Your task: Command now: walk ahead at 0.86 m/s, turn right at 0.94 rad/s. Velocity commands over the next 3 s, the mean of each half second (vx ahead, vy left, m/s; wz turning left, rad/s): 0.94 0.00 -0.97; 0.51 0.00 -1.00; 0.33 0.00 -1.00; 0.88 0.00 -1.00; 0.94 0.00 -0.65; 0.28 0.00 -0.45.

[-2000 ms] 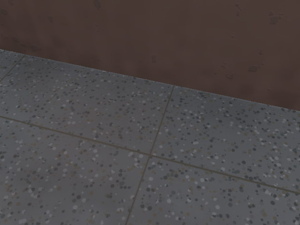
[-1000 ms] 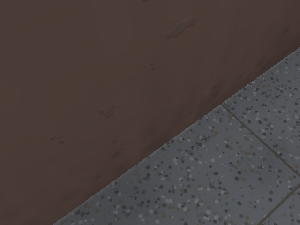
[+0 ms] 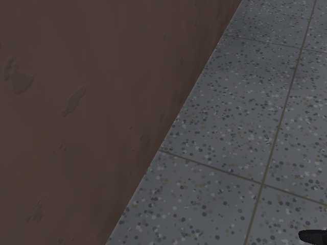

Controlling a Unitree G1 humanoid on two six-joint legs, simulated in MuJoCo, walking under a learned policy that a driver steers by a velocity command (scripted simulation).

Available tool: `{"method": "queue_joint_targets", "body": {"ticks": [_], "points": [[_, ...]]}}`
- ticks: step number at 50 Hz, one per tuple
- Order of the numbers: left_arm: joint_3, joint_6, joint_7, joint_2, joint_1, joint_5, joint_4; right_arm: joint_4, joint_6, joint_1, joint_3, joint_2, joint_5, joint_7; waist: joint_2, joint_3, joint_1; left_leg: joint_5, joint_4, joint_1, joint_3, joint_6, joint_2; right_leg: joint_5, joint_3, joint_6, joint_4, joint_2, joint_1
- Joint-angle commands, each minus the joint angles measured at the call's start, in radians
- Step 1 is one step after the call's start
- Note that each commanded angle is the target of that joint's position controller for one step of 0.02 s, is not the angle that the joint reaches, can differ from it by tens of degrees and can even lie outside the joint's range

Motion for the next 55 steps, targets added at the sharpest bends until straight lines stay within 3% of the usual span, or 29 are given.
{"method": "queue_joint_targets", "body": {"ticks": [1, 4, 6, 7, 8, 9, 10, 12, 15, 20, 22, 25, 26, 28, 29, 30, 31, 32, 34, 36, 40, 45, 48, 49, 50, 51, 52, 53, 55], "points": [[0.045, -0.024, 0.006, 0.173, 0.028, -0.002, -0.040, -0.128, -0.032, -0.269, -0.008, -0.067, 0.004, 0.002, -0.145, 0.128, 0.041, -0.008, -0.112, -0.149, 0.012, 0.008, -0.024, 0.041, 0.276, -0.094, -0.074, -0.215, 0.024], [0.047, -0.032, 0.014, 0.183, 0.025, -0.005, -0.026, -0.167, -0.040, -0.302, -0.001, -0.066, 0.006, 0.005, -0.151, 0.121, 0.031, -0.092, -0.180, -0.084, 0.017, 0.029, -0.028, 0.260, 0.331, -0.108, -0.010, -0.230, 0.047], [0.049, -0.042, 0.011, 0.197, -0.064, -0.012, -0.026, -0.139, -0.056, -0.139, -0.005, -0.089, 0.020, -0.003, -0.144, 0.056, -0.081, -0.145, -0.254, 0.300, 0.050, 0.074, -0.076, 0.689, 0.286, -0.051, 0.090, -0.191, -0.114], [0.053, -0.052, 0.001, 0.224, -0.083, -0.012, -0.022, -0.089, -0.063, 0.056, -0.026, -0.139, 0.021, -0.019, -0.114, -0.073, -0.165, -0.213, -0.218, 0.608, 0.047, 0.111, -0.075, 0.846, 0.252, -0.026, 0.270, -0.153, -0.224], [0.051, -0.065, -0.011, 0.231, -0.118, -0.011, -0.022, -0.052, -0.068, 0.290, -0.049, -0.225, 0.014, -0.042, -0.035, -0.210, -0.283, -0.373, -0.237, 0.900, -0.065, 0.154, 0.036, 0.777, 0.184, -0.001, 0.549, -0.083, -0.360], [0.014, -0.072, -0.008, 0.093, -0.076, -0.037, -0.045, -0.043, -0.073, 0.441, -0.073, -0.307, -0.029, -0.056, 0.174, -0.370, -0.300, -0.841, -0.351, 1.161, -0.484, 0.245, 0.330, 0.211, 0.049, 0.033, 0.882, 0.040, -0.606], [-0.004, -0.057, -0.002, 0.072, -0.104, -0.023, -0.051, -0.027, -0.074, 0.355, -0.066, -0.277, -0.019, -0.058, 0.277, -0.318, -0.229, -0.970, -0.513, 1.043, -0.836, 0.290, 0.460, -0.195, -0.045, 0.021, 1.014, 0.048, -0.742], [0.008, -0.034, -0.016, 0.122, -0.215, 0.038, -0.052, -0.010, -0.077, 0.240, -0.043, -0.151, 0.010, -0.057, 0.058, -0.063, -0.188, -0.753, -0.506, 0.780, -0.555, 0.272, 0.396, -0.044, -0.115, 0.013, 0.966, -0.110, -0.760], [0.012, -0.003, -0.042, 0.090, -0.276, 0.049, -0.070, 0.043, -0.084, 0.271, -0.020, -0.085, 0.007, -0.062, 0.077, 0.056, -0.170, -0.514, -0.557, 0.658, -0.254, 0.214, 0.314, -0.030, -0.168, 0.029, 0.928, -0.163, -0.805], [0.002, 0.034, -0.090, 0.036, -0.422, 0.017, -0.181, 0.076, -0.128, 0.269, -0.021, -0.108, 0.024, -0.042, 0.108, 0.159, -0.111, -0.264, -0.656, 0.549, 0.088, 0.163, 0.304, 0.124, -0.226, 0.043, 0.864, -0.211, -0.857], [-0.005, 0.048, -0.102, 0.034, -0.485, 0.031, -0.224, 0.089, -0.144, 0.254, -0.023, -0.112, 0.032, -0.025, 0.059, 0.205, -0.084, -0.125, -0.702, 0.454, 0.240, 0.142, 0.252, 0.223, -0.296, 0.022, 0.740, -0.206, -0.757], [-0.005, 0.049, -0.101, 0.044, -0.489, 0.024, -0.216, 0.108, -0.144, 0.304, -0.034, -0.152, 0.038, -0.017, 0.029, 0.154, -0.074, 0.431, -0.649, 0.518, 0.342, 0.149, 0.228, 0.277, -0.414, -0.051, 0.631, -0.110, -0.521], [0.003, 0.050, -0.087, 0.064, -0.439, 0.019, -0.200, 0.103, -0.133, 0.318, -0.043, -0.196, 0.039, -0.018, 0.051, 0.109, -0.040, 0.745, -0.540, 0.594, 0.351, 0.151, 0.241, 0.199, -0.441, -0.065, 0.636, -0.062, -0.474], [0.042, 0.046, -0.058, 0.139, -0.142, 0.001, -0.119, 0.086, -0.096, 0.293, -0.055, -0.257, 0.036, -0.016, 0.135, -0.078, 0.121, 1.081, -0.100, 0.583, 0.339, 0.156, 0.258, 0.004, -0.455, -0.089, 0.633, 0.033, -0.135], [0.064, 0.046, -0.041, 0.176, 0.022, 0.018, -0.052, 0.075, -0.091, 0.286, -0.051, -0.254, 0.041, -0.014, 0.078, -0.161, 0.197, 0.938, 0.221, 0.455, 0.326, 0.133, 0.238, 0.052, -0.391, -0.104, 0.499, 0.049, 0.135], [0.081, 0.047, -0.018, 0.225, -0.092, 0.020, -0.031, 0.074, -0.088, 0.341, -0.032, -0.139, 0.026, 0.003, -0.118, -0.061, 0.048, -0.206, 0.572, 0.186, 0.283, 0.089, 0.085, 0.068, -0.150, -0.111, 0.386, -0.063, 0.220], [0.101, 0.063, -0.014, 0.372, -0.169, 0.045, -0.090, -0.037, -0.096, 0.406, -0.011, -0.084, 0.036, 0.004, -0.320, -0.240, -0.067, -0.522, 0.940, -0.072, 0.173, 0.018, -0.049, 0.295, 0.457, -0.290, 0.221, -0.335, 0.386], [0.103, 0.058, -0.004, 0.339, -0.102, 0.028, -0.094, -0.081, -0.113, 0.281, -0.016, -0.153, 0.029, -0.003, -0.096, -0.293, 0.000, -0.400, 0.913, -0.121, 0.000, 0.027, -0.005, 0.466, 0.517, -0.286, 0.141, -0.338, 0.381], [0.087, 0.033, 0.023, 0.274, -0.140, 0.024, -0.036, -0.073, -0.119, 0.248, 0.013, -0.108, 0.024, -0.017, 0.012, -0.054, -0.083, -0.379, 0.752, -0.106, -0.006, 0.040, 0.061, 0.728, 0.319, -0.245, 0.140, -0.292, 0.112], [0.060, 0.023, 0.033, 0.204, -0.212, 0.016, -0.044, -0.057, -0.075, 0.284, 0.014, -0.124, 0.001, -0.022, 0.014, 0.017, -0.145, -0.402, 0.657, -0.013, -0.012, 0.027, 0.102, 0.881, 0.178, -0.216, 0.128, -0.232, -0.100], [0.058, 0.007, 0.010, 0.208, -0.221, 0.016, -0.039, -0.111, -0.039, 0.183, 0.031, -0.081, 0.004, -0.025, 0.047, 0.019, -0.163, -0.324, 0.332, 0.118, 0.035, 0.006, 0.065, 1.040, 0.071, -0.157, 0.114, -0.132, -0.274], [0.064, 0.050, 0.013, 0.182, -0.194, 0.004, -0.020, -0.142, -0.042, 0.084, 0.048, -0.055, 0.029, -0.023, -0.064, -0.019, -0.104, 0.022, -0.076, 0.375, 0.103, 0.046, -0.105, 0.817, 0.041, 0.015, 0.231, 0.018, -0.351], [0.072, 0.045, 0.025, 0.206, -0.252, 0.012, -0.034, -0.076, -0.051, 0.242, 0.040, -0.111, 0.033, -0.044, -0.080, -0.042, -0.195, 0.119, -0.241, 0.559, 0.020, 0.066, -0.111, 0.683, 0.122, 0.090, 0.475, 0.035, -0.334], [0.067, 0.035, 0.024, 0.193, -0.283, 0.004, -0.048, -0.025, -0.066, 0.387, 0.032, -0.141, 0.031, -0.055, -0.031, -0.079, -0.271, 0.321, -0.337, 0.708, -0.044, 0.086, -0.020, 0.538, 0.076, 0.120, 0.702, 0.080, -0.367], [0.040, 0.037, 0.028, 0.069, -0.196, 0.002, -0.070, -0.022, -0.075, 0.430, 0.032, -0.190, 0.033, -0.060, 0.174, -0.192, -0.219, 0.903, -0.241, 0.902, -0.263, 0.141, 0.305, -0.442, -0.082, 0.125, 1.046, 0.195, -0.502], [0.042, 0.055, 0.034, 0.109, 0.029, 0.007, -0.053, -0.059, -0.062, 0.370, 0.020, -0.186, 0.026, -0.056, 0.175, -0.453, -0.098, 0.854, -0.192, 0.959, -0.532, 0.302, 0.554, -0.406, -0.068, 0.141, 1.224, 0.106, -0.516], [0.048, 0.072, 0.028, 0.157, -0.042, 0.044, -0.025, -0.097, -0.048, 0.247, 0.017, -0.143, 0.028, -0.067, 0.114, -0.390, -0.114, 0.469, -0.282, 0.807, -0.549, 0.341, 0.489, -0.253, -0.122, 0.146, 1.237, 0.036, -0.538], [0.053, 0.084, 0.009, 0.181, -0.179, 0.047, -0.049, -0.108, -0.040, 0.186, 0.045, -0.066, 0.025, -0.071, 0.069, -0.229, -0.133, 0.269, -0.338, 0.647, -0.377, 0.320, 0.384, -0.178, -0.152, 0.157, 1.191, -0.001, -0.554], [0.053, 0.110, -0.016, 0.165, -0.227, 0.033, -0.056, -0.096, -0.031, 0.151, 0.048, -0.066, 0.018, -0.073, 0.090, -0.113, -0.123, 0.201, -0.388, 0.509, -0.185, 0.272, 0.294, -0.142, -0.174, 0.184, 1.115, -0.047, -0.530]]}}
